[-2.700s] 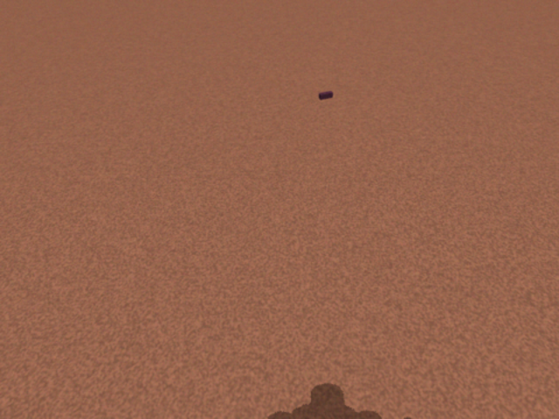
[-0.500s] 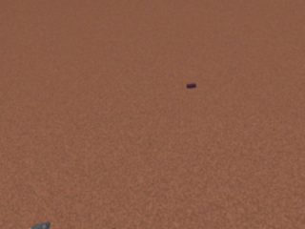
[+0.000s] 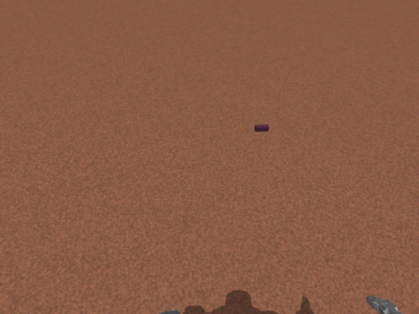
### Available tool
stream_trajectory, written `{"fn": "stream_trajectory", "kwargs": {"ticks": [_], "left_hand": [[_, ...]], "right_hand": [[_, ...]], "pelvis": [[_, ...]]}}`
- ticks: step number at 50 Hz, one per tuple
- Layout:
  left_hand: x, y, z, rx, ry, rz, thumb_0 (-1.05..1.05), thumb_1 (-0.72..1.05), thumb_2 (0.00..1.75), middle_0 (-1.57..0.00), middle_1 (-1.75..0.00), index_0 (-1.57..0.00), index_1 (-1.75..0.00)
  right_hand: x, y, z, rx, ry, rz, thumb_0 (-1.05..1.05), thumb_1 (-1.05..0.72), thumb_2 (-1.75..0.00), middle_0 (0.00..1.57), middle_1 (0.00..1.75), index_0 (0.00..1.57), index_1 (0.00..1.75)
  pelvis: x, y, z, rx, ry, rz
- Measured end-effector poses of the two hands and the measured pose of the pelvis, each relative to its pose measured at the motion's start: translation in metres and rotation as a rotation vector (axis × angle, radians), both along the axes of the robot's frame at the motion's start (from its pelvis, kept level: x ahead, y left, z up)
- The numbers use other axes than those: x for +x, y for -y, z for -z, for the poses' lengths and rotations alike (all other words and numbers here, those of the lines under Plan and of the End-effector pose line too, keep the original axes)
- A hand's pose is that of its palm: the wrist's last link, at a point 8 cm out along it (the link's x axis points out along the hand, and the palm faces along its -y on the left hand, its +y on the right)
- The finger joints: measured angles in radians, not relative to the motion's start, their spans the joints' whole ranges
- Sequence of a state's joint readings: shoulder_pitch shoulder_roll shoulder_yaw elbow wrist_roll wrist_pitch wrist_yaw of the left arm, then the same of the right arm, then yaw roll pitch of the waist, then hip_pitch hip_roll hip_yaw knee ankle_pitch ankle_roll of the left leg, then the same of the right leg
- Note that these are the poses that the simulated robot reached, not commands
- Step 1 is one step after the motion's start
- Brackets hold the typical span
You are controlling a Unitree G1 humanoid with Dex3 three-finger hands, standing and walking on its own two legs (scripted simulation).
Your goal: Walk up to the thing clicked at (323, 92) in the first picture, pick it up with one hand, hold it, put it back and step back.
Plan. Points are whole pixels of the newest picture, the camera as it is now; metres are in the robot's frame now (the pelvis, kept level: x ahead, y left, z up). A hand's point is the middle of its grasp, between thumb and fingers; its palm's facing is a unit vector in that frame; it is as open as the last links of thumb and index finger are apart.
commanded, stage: walk up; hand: left
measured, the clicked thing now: (261, 128) +1.43 -0.33 -0.73
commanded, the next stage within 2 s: none
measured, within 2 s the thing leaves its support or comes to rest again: neither
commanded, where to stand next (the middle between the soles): +1.11 -0.60 m, yaw +6 degrees
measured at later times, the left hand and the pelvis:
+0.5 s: hand (176, 222) +0.35 +0.12 -0.10, palm faces +0.00 -0.93 -0.36, open 7.4 cm; pelvis +0.24 -0.15 +0.01, yaw +0 degrees
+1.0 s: hand (212, 172) +0.54 +0.03 -0.14, palm faces -0.06 -0.95 -0.29, open 7.4 cm; pelvis +0.46 -0.24 +0.01, yaw -1 degrees
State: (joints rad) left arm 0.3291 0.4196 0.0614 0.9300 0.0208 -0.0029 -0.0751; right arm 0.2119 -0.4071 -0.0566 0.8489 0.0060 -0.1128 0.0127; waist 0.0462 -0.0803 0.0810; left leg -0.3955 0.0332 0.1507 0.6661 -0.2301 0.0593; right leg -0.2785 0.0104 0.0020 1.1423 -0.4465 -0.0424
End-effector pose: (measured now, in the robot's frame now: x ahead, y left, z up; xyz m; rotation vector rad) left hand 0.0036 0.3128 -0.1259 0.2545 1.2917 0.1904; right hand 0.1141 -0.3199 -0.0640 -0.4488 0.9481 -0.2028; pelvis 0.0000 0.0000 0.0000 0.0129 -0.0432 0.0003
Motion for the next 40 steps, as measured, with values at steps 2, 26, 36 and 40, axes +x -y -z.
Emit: {"fn": "stream_trajectory", "kwargs": {"ticks": [2,26,36,40], "left_hand": [[0.041,0.007,-0.005,-0.008,0.043,0.034,0.01,0.91,0.89,-0.20,-0.30,-0.20,-0.30],[0.334,0.155,-0.057,0.069,0.231,0.074,0.00,0.90,0.89,-0.20,-0.30,-0.20,-0.30],[0.359,0.174,-0.012,0.012,0.082,-0.010,0.00,0.90,0.89,-0.20,-0.30,-0.20,-0.30],[0.396,0.191,-0.001,-0.007,0.034,0.024,0.01,0.90,0.89,-0.20,-0.30,-0.20,-0.30]], "right_hand": [[0.006,0.009,-0.007,-0.005,-0.002,0.027,0.00,-0.90,-0.90,0.21,0.30,0.20,0.30],[0.189,0.173,0.024,0.040,-0.188,0.065,0.01,-0.90,-0.90,0.20,0.30,0.20,0.30],[0.324,0.182,0.009,-0.010,-0.124,-0.031,0.00,-0.90,-0.90,0.21,0.31,0.20,0.30],[0.353,0.197,0.000,-0.034,-0.061,0.019,0.00,-0.90,-0.90,0.21,0.31,0.20,0.30]], "pelvis": [[0.020,0.007,-0.006,0.010,0.002,0.011],[0.252,0.159,-0.014,-0.016,-0.012,-0.001],[0.352,0.181,-0.002,-0.033,-0.012,-0.023],[0.383,0.191,-0.001,-0.004,0.002,-0.012]]}}
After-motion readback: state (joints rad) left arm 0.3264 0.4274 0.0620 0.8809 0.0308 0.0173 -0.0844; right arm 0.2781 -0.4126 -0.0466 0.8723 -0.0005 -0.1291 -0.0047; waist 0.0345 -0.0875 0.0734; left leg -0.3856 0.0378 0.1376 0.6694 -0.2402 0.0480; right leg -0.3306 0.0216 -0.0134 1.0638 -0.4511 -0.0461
